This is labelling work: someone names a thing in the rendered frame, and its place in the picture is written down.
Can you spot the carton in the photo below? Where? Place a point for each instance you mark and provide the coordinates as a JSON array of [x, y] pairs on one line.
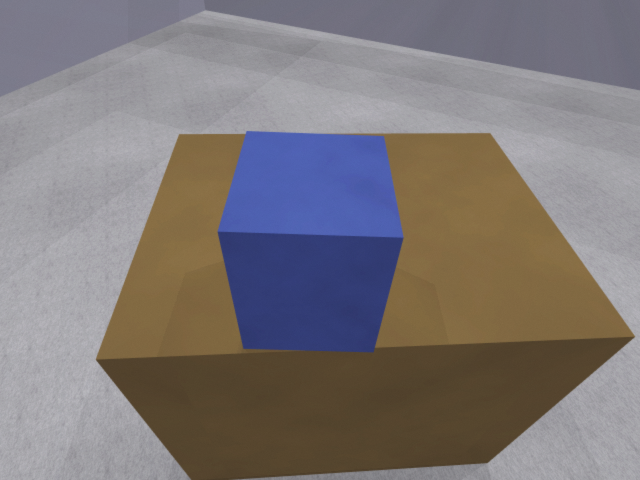
[[310, 236]]

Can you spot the pedestal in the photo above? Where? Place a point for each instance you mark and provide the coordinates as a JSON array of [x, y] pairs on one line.
[[491, 320]]

